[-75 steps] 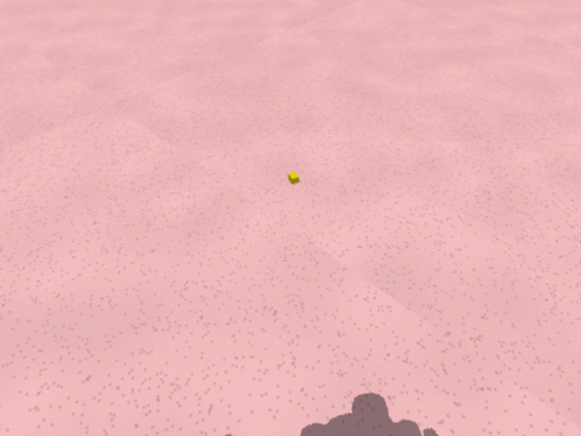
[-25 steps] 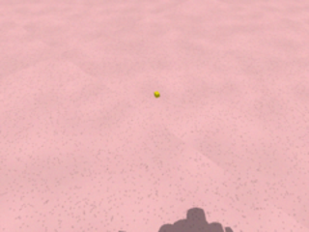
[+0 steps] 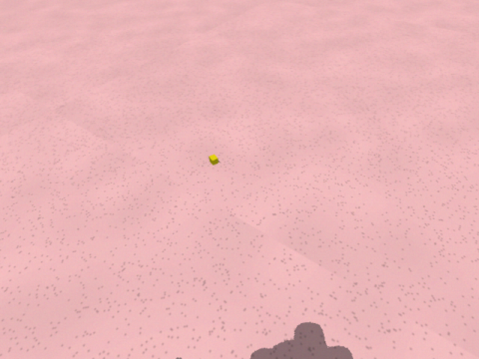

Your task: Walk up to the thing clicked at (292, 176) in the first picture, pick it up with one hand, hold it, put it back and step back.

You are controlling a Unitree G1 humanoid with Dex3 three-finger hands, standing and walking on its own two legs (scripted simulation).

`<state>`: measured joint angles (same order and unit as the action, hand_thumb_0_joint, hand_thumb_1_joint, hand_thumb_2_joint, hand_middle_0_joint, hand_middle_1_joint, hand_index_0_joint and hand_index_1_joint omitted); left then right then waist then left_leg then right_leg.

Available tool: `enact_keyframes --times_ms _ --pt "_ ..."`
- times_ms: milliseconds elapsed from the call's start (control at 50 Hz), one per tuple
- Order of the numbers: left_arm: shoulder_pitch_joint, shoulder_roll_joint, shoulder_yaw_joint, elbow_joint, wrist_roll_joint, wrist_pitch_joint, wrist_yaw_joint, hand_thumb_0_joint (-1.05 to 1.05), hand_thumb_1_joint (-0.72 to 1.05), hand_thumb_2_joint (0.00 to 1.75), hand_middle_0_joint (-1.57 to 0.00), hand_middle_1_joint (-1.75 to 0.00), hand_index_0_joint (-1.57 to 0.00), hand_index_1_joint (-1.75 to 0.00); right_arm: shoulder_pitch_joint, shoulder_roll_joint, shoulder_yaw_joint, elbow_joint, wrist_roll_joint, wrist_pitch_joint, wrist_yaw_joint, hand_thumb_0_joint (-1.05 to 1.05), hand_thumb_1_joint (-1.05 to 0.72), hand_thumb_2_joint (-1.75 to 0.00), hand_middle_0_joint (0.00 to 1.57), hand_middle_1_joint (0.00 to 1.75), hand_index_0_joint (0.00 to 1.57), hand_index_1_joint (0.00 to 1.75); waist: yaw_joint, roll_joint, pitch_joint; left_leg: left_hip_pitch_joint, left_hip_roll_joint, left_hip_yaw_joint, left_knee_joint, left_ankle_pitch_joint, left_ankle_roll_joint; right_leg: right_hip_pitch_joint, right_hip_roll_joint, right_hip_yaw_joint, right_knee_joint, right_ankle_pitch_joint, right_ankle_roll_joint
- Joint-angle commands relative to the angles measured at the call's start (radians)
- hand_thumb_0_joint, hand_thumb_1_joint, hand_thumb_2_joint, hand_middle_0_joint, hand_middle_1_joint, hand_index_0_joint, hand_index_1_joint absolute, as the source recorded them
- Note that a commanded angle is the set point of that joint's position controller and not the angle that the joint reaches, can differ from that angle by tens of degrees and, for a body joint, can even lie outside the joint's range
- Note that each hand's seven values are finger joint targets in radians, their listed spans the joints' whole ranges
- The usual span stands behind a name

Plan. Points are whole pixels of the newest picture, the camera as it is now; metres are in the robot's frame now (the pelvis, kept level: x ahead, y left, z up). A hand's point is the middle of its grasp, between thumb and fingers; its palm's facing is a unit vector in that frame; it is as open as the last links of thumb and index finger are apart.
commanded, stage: walk up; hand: left
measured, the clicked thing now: (213, 159) +1.35 +0.16 -0.73
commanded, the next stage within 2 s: none
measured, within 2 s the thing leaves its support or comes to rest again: neither
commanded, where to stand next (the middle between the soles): +0.95 -0.04 m, yaw -6 degrees
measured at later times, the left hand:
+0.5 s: hand (105, 295) +0.29 +0.30 -0.14, palm faces -0.15 -0.93 -0.34, open 7.4 cm
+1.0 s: hand (153, 195) +0.54 +0.23 -0.10, palm faces -0.13 -0.91 -0.39, open 7.4 cm
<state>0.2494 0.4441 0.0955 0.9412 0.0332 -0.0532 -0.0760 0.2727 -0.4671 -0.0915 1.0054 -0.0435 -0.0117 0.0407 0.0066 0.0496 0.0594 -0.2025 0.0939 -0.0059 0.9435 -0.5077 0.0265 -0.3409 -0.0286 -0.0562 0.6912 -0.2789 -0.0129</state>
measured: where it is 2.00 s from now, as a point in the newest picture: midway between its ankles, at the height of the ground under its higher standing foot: (250, 234)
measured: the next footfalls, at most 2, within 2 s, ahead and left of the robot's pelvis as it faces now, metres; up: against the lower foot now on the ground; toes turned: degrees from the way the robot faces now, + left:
left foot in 0.34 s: +0.31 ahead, +0.14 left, +0.00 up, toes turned +3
right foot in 0.76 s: +0.48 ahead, -0.15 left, +0.00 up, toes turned -11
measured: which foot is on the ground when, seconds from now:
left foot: up 0.00-0.32, down 0.34-0.78, up 0.80-1.00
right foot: down 0.00-0.36, up 0.38-0.74, down 0.76-1.00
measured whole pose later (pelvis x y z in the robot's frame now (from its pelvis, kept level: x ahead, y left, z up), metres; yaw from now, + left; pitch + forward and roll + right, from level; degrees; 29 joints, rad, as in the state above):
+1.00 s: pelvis +0.43 -0.03 +0.02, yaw -6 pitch -3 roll +0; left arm 0.27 0.38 0.03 0.84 0.00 -0.09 -0.05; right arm 0.29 -0.43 -0.05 0.87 -0.01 -0.05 0.06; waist 0.01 0.06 0.08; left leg -0.47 0.09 0.01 0.94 -0.33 0.01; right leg -0.23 -0.03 -0.08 0.53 -0.26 -0.03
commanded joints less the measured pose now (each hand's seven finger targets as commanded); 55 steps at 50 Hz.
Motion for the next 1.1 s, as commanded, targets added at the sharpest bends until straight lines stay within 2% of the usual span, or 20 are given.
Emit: enact_keyframes --times_ms 0,80,240,300,320,340,360,400,460,540,640,680,720,740,760,780,800,880,960,1080 --pt "0.018 0.293 0.063 -0.095 -0.026 -0.025 0.028 0.00 0.90 0.90 -0.20 -0.30 -0.20 -0.30 -0.091 -0.199 -0.029 -0.137 0.025 -0.057 0.006 0.00 -0.90 -0.90 0.20 0.30 0.20 0.30 0.033 -0.136 0.057 -0.449 0.041 -0.055 0.190 0.123 0.009 0.198 -0.299 0.594 -0.533 -0.476 -0.219" --pt "0.015 0.249 0.045 -0.111 -0.029 -0.040 0.026 0.00 0.90 0.90 -0.20 -0.30 -0.20 -0.30 -0.005 -0.172 -0.035 -0.123 0.019 -0.047 0.032 0.00 -0.90 -0.90 0.20 0.30 0.20 0.30 0.003 -0.188 0.065 -0.330 0.044 -0.018 0.005 0.219 -0.013 0.094 -0.196 0.350 -0.524 -0.289 -0.187" --pt "0.019 0.264 0.040 -0.154 -0.020 -0.049 0.023 0.00 0.90 0.90 -0.20 -0.30 -0.20 -0.30 -0.111 -0.146 -0.047 -0.198 0.016 -0.071 0.040 0.00 -0.90 -0.90 0.20 0.30 0.20 0.30 0.019 -0.124 0.033 -0.116 0.013 0.058 -0.316 0.344 -0.025 0.017 -0.187 0.230 -0.441 -0.166 -0.179" --pt "0.042 0.206 0.017 -0.163 -0.014 -0.046 0.026 0.00 0.90 0.90 -0.20 -0.30 -0.20 -0.30 0.104 -0.185 -0.073 -0.147 0.010 -0.090 0.021 0.00 -0.90 -0.90 0.20 0.30 0.20 0.30 -0.097 0.025 -0.085 0.248 -0.052 0.082 -0.416 0.254 0.016 -0.074 -0.094 0.121 -0.041 0.147 -0.125" --pt "0.104 0.131 -0.005 -0.167 -0.022 -0.043 0.031 0.00 0.90 0.90 -0.20 -0.30 -0.20 -0.30 0.234 -0.258 -0.097 -0.132 -0.005 -0.099 0.007 0.00 -0.90 -0.90 0.20 0.30 0.20 0.30 -0.142 0.246 -0.169 0.384 0.112 -0.164 -0.559 0.001 0.075 -0.191 0.001 0.048 0.314 0.103 -0.078" --pt "0.126 0.126 -0.005 -0.160 -0.036 -0.040 0.040 0.00 0.90 0.90 -0.20 -0.30 -0.20 -0.30 0.218 -0.317 -0.106 -0.163 0.006 -0.103 0.002 0.00 -0.90 -0.90 0.20 0.30 0.20 0.30 -0.122 0.282 -0.131 0.386 0.347 -0.650 -0.754 -0.177 0.154 -0.400 0.138 0.085 0.472 -0.228 -0.043" --pt "0.089 0.218 0.004 -0.150 -0.021 -0.039 0.054 0.00 0.90 0.90 -0.20 -0.30 -0.20 -0.30 0.141 -0.316 -0.105 -0.183 0.039 -0.098 0.005 0.00 -0.90 -0.90 0.20 0.30 0.20 0.30 -0.093 0.131 -0.092 0.255 0.377 -0.684 -0.765 -0.193 0.221 -0.365 0.054 0.199 0.552 -0.230 -0.053" --pt "0.107 0.221 0.007 -0.116 -0.040 -0.037 0.045 0.00 0.90 0.90 -0.20 -0.30 -0.20 -0.30 0.042 -0.234 -0.069 -0.217 0.042 -0.096 0.000 0.00 -0.90 -0.90 0.20 0.30 0.20 0.30 -0.033 0.036 -0.004 0.125 0.266 -0.359 -0.723 -0.059 0.182 -0.330 -0.016 0.198 0.498 -0.096 -0.038" --pt "0.116 0.190 0.009 -0.096 -0.036 -0.027 0.022 0.00 0.90 0.90 -0.20 -0.30 -0.20 -0.30 0.023 -0.200 -0.047 -0.225 0.039 -0.103 -0.002 0.00 -0.90 -0.90 0.20 0.30 0.20 0.30 -0.018 0.094 0.011 0.024 0.203 -0.147 -0.726 0.171 0.172 -0.231 -0.052 0.138 0.352 -0.047 -0.005" --pt "0.011 0.170 0.006 -0.133 -0.023 -0.019 -0.004 0.00 0.90 0.90 -0.20 -0.30 -0.20 -0.30 0.037 -0.226 -0.049 -0.238 0.031 -0.107 0.001 0.00 -0.90 -0.90 0.20 0.30 0.20 0.30 -0.034 0.105 0.038 0.017 0.209 -0.075 -0.751 0.169 0.211 -0.221 -0.085 0.071 0.149 0.009 0.016" --pt "-0.074 0.156 0.014 -0.142 -0.023 -0.025 -0.016 0.00 0.90 0.90 -0.20 -0.30 -0.20 -0.30 0.045 -0.227 -0.045 -0.242 0.035 -0.099 0.006 0.00 -0.90 -0.90 0.20 0.30 0.20 0.30 -0.033 0.076 0.023 -0.023 0.166 0.002 -0.684 0.205 0.164 -0.062 -0.047 0.010 -0.054 0.142 -0.010" --pt "-0.035 0.156 0.017 -0.126 -0.023 -0.027 -0.012 0.00 0.90 0.90 -0.20 -0.30 -0.20 -0.30 0.031 -0.229 -0.046 -0.248 0.039 -0.091 0.003 0.00 -0.90 -0.90 0.20 0.30 0.20 0.30 -0.004 0.045 -0.008 -0.034 0.173 0.011 -0.598 0.259 0.151 0.041 -0.022 -0.021 -0.089 0.137 -0.021" --pt "0.062 0.200 0.039 -0.093 -0.018 -0.039 0.003 0.00 0.90 0.90 -0.20 -0.30 -0.20 -0.30 0.056 -0.177 -0.023 -0.251 0.034 -0.084 0.000 0.00 -0.90 -0.90 0.20 0.30 0.20 0.30 0.054 -0.082 -0.064 -0.140 0.108 0.079 -0.338 0.360 0.107 0.290 0.015 -0.011 -0.136 0.063 -0.040" --pt "0.175 0.259 0.064 -0.077 -0.015 -0.049 0.018 0.00 0.90 0.90 -0.20 -0.30 -0.20 -0.30 0.089 -0.118 -0.001 -0.257 0.036 -0.086 0.000 0.00 -0.90 -0.90 0.20 0.30 0.20 0.30 0.109 -0.275 -0.129 -0.255 0.017 0.136 -0.029 0.315 0.063 0.428 -0.108 0.194 -0.246 -0.112 -0.082" --pt "0.211 0.351 0.076 -0.102 -0.023 -0.058 0.033 0.00 0.90 0.90 -0.20 -0.30 -0.20 -0.30 0.122 -0.086 0.014 -0.273 0.043 -0.081 0.000 0.00 -0.90 -0.90 0.20 0.30 0.20 0.30 0.100 -0.385 -0.152 -0.449 -0.097 0.095 0.186 -0.007 0.016 0.504 -0.377 0.680 -0.427 -0.227 -0.183" --pt "0.173 0.358 0.069 -0.109 -0.038 -0.053 0.033 0.00 0.90 0.90 -0.20 -0.30 -0.20 -0.30 0.070 -0.189 -0.014 -0.248 0.036 -0.069 -0.014 0.00 -0.90 -0.90 0.20 0.30 0.20 0.30 0.100 -0.244 -0.109 -0.465 -0.050 -0.003 0.269 -0.026 0.018 0.411 -0.409 0.748 -0.440 -0.227 -0.264" --pt "0.128 0.326 0.062 -0.118 -0.053 -0.049 0.039 0.00 0.90 0.90 -0.20 -0.30 -0.20 -0.30 0.073 -0.199 -0.015 -0.224 0.045 -0.065 -0.017 0.00 -0.90 -0.90 0.20 0.30 0.20 0.30 0.076 -0.172 -0.065 -0.456 -0.020 -0.072 0.273 0.052 0.018 0.355 -0.372 0.623 -0.423 -0.133 -0.247" --pt "0.035 0.241 0.033 -0.150 -0.044 -0.057 0.045 0.00 0.90 0.90 -0.20 -0.30 -0.20 -0.30 0.135 -0.164 -0.016 -0.172 0.043 -0.060 0.002 0.00 -0.90 -0.90 0.20 0.30 0.20 0.30 0.003 -0.201 -0.025 -0.345 0.014 -0.041 0.116 0.172 0.001 0.183 -0.234 0.280 -0.401 0.133 -0.207" --pt "0.042 0.247 0.039 -0.173 -0.027 -0.064 0.043 0.00 0.90 0.90 -0.20 -0.30 -0.20 -0.30 0.051 -0.138 -0.021 -0.195 0.027 -0.056 0.025 0.00 -0.90 -0.90 0.20 0.30 0.20 0.30 0.022 -0.201 0.000 -0.317 0.025 0.016 -0.116 0.211 -0.026 0.114 -0.239 0.195 -0.421 0.047 -0.232" --pt "0.034 0.263 0.032 -0.182 -0.025 -0.056 0.035 0.00 0.90 0.90 -0.20 -0.30 -0.20 -0.30 -0.022 -0.128 -0.034 -0.213 0.025 -0.074 0.039 0.00 -0.90 -0.90 0.20 0.30 0.20 0.30 0.014 -0.171 -0.001 -0.143 -0.013 0.078 -0.324 0.330 -0.012 0.037 -0.224 0.149 -0.380 -0.102 -0.192"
